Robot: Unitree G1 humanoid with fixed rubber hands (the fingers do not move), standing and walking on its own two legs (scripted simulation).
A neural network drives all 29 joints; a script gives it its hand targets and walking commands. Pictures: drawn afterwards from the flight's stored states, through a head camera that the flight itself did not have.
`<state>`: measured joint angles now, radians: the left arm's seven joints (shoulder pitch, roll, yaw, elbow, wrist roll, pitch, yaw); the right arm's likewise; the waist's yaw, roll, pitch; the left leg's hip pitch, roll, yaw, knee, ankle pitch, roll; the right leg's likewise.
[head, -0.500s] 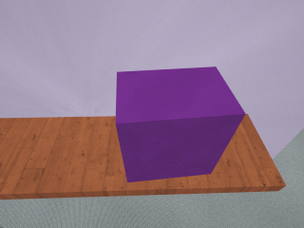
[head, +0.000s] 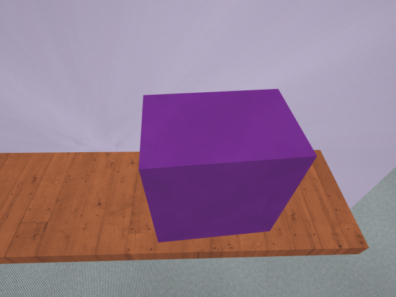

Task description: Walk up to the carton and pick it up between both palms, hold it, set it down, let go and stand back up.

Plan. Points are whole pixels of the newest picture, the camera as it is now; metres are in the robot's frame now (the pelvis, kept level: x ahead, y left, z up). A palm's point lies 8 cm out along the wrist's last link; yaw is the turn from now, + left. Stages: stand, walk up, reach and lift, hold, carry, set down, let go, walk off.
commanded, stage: stand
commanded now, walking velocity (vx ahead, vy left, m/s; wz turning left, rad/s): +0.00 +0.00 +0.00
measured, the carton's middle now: (213, 171) +0.35 -0.04 +0.07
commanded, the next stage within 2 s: reach and lift in 0.36 s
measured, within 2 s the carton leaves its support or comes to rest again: neither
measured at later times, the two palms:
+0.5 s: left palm out of the picture +0.01 +0.23 -0.17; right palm out of the picture +0.03 -0.22 -0.16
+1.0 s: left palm out of the picture +0.06 +0.21 -0.10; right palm out of the picture +0.12 -0.22 -0.11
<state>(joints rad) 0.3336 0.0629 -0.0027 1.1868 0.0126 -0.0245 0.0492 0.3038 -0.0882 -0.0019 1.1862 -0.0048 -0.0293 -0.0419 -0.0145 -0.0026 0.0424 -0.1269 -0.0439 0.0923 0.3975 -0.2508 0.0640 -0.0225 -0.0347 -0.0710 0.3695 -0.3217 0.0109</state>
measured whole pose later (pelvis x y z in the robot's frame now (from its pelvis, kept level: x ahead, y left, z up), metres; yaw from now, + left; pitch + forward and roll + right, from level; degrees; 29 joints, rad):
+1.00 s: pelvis -0.05 -0.03 +0.01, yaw +4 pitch +10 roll -1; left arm 0.20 0.17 0.05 0.36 -0.02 0.54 0.04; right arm 0.09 -0.13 -0.03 0.69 0.06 0.25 -0.03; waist 0.07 -0.02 -0.04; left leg -0.41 -0.01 -0.05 0.32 -0.09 0.00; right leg -0.28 0.05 0.03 0.28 -0.17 -0.03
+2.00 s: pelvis -0.09 -0.02 +0.01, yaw -5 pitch +0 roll +1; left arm 0.37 0.14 -0.01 0.18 -0.05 0.24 0.11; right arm 0.42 -0.20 -0.01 0.27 0.14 0.05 0.08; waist 0.05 -0.05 -0.06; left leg -0.15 -0.04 0.04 0.26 -0.11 0.03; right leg -0.10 0.02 0.07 0.33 -0.23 -0.02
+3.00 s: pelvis -0.07 -0.04 +0.01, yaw -4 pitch +1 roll +1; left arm 0.10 0.23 0.06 -0.05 -0.24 0.30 0.11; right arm 0.06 -0.39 0.09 0.09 0.40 0.19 -0.01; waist 0.04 -0.02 -0.05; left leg -0.13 -0.02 0.01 0.22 -0.11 0.00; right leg -0.07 0.05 0.06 0.27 -0.22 -0.05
